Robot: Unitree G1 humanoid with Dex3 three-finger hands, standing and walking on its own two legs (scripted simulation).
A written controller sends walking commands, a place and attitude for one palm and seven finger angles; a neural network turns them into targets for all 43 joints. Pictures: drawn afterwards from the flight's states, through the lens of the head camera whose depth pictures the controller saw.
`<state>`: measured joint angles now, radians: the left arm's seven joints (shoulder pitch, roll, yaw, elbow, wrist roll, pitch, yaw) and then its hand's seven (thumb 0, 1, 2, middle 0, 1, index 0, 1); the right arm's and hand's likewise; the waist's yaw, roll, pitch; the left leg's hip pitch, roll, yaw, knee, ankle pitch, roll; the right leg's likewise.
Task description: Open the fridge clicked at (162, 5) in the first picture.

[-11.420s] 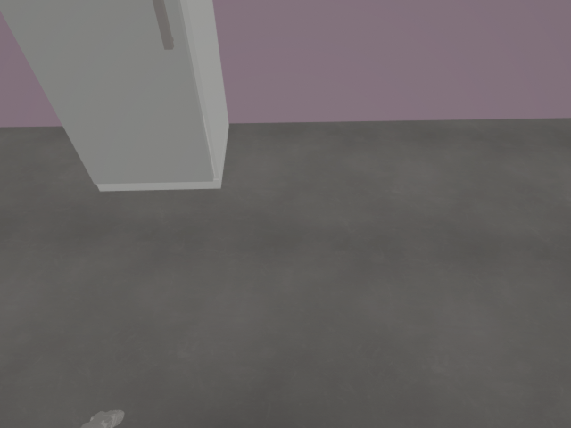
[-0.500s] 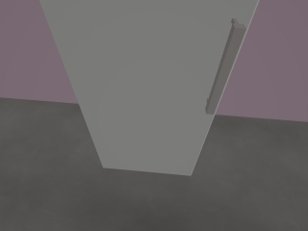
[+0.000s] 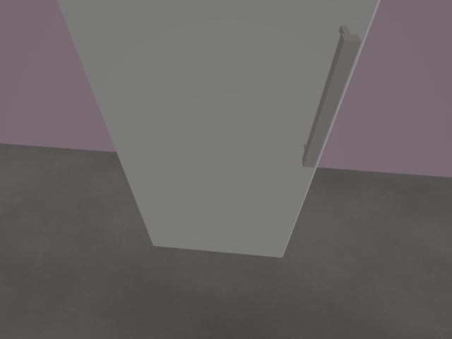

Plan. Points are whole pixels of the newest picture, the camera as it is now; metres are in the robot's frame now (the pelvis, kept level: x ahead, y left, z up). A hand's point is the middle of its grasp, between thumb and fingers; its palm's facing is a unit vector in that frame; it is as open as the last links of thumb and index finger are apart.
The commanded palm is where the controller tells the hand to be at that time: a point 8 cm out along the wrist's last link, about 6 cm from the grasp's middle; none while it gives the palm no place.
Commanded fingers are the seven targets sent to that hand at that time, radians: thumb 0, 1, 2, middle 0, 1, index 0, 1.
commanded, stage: look again from close up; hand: right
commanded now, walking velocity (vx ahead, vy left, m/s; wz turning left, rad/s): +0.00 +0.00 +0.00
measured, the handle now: (323, 106) +0.56 -0.17 +0.14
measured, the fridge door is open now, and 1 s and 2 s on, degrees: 0 0 0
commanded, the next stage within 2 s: shuffle to correct the standing spot in 0.86 s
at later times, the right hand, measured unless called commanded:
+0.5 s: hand out of the picture +0.07 -0.25 -0.16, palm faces -0.03 +0.95 -0.32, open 7.4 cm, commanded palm none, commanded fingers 0.00 -0.90 -0.90 0.20 0.30 0.20 0.30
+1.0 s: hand out of the picture +0.09 -0.25 -0.16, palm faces -0.03 +0.94 -0.33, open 7.4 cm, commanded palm none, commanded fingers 0.00 -0.90 -0.90 0.20 0.30 0.20 0.30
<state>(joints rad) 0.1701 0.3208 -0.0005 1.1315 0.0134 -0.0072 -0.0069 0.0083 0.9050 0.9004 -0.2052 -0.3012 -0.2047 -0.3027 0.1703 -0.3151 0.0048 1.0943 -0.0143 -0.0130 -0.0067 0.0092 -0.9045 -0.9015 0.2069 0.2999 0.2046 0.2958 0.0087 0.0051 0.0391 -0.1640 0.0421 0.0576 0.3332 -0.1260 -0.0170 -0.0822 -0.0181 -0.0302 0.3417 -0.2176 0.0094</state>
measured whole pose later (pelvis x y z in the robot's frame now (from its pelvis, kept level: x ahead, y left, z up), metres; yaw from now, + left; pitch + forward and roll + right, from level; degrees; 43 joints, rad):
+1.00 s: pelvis +0.02 +0.00 +0.00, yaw +0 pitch -2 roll +0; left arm 0.13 0.33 0.00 1.12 0.01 -0.02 0.00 0.01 0.90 0.90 -0.21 -0.30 -0.21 -0.30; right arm 0.14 -0.33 0.00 1.10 -0.01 -0.02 -0.01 0.01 -0.90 -0.90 0.21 0.30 0.20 0.30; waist 0.00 0.01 0.04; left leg -0.14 0.05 0.06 0.32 -0.15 -0.03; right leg -0.05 -0.01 -0.03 0.31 -0.23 0.00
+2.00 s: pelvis +0.09 -0.03 -0.02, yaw +1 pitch -2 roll +1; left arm 0.22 0.14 0.03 1.07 0.02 0.01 0.04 0.01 0.92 0.90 -0.20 -0.30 -0.20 -0.30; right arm 0.17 -0.18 -0.03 1.01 -0.01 0.01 -0.04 0.00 -0.92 -0.90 0.20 0.30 0.20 0.30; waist 0.01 0.04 0.08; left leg -0.26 0.03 0.10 0.56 -0.27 0.01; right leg -0.21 -0.04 -0.08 0.58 -0.34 -0.01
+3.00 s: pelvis +0.07 -0.05 -0.01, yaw +3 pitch -2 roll -1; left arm 0.21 0.27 0.02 1.08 0.01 -0.01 0.00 0.01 0.91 0.90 -0.20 -0.30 -0.20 -0.30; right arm 0.24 -0.24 0.01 1.04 -0.02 -0.01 -0.02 0.01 -0.91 -0.90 0.21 0.30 0.20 0.30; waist 0.01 0.00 0.04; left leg -0.24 0.06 0.05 0.45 -0.17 -0.02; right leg -0.16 0.01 -0.14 0.43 -0.23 -0.05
